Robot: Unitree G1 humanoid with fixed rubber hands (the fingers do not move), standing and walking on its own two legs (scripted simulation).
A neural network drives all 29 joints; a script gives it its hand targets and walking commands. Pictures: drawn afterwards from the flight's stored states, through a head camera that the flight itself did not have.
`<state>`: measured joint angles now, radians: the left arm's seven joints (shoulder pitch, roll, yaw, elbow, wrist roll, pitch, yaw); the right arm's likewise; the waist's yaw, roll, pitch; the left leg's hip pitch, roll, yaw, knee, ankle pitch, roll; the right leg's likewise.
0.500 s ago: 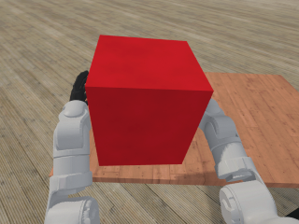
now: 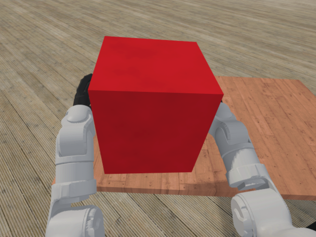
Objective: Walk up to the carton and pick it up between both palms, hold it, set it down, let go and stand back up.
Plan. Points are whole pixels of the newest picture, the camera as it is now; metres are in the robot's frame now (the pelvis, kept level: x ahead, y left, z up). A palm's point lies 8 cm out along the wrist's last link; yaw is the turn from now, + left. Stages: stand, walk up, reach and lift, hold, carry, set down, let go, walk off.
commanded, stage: hold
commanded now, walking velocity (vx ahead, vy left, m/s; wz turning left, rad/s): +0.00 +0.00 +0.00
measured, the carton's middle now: (150, 107) +0.37 +0.00 +0.18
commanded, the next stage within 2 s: none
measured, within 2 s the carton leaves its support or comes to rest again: neither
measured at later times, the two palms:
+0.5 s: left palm (83, 107) +0.37 +0.16 +0.19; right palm (212, 105) +0.37 -0.15 +0.18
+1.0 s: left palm (83, 107) +0.36 +0.16 +0.19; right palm (212, 105) +0.37 -0.15 +0.19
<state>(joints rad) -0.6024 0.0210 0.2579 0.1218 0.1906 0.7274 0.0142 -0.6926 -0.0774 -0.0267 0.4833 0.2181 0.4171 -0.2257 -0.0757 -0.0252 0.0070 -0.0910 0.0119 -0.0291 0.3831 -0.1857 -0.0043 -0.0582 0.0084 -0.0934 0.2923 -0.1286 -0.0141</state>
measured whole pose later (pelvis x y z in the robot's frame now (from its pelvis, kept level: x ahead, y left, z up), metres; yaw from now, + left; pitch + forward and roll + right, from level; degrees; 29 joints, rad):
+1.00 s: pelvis +0.00 +0.00 +0.00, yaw +0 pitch -7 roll -1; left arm -0.60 0.01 0.26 0.11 0.20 0.74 0.02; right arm -0.68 -0.08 -0.03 0.47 0.22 0.43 -0.22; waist -0.07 -0.03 0.02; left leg -0.08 0.01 -0.02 0.38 -0.19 0.00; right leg -0.05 0.01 -0.08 0.29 -0.13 -0.01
